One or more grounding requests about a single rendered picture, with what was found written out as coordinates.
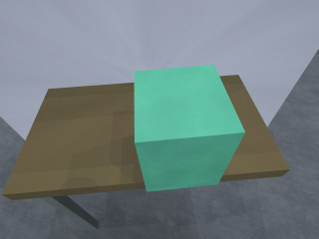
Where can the carton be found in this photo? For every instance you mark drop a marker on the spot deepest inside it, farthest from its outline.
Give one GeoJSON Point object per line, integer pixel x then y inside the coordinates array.
{"type": "Point", "coordinates": [186, 127]}

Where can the table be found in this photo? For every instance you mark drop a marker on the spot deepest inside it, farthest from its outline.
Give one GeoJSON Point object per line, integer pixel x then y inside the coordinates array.
{"type": "Point", "coordinates": [82, 141]}

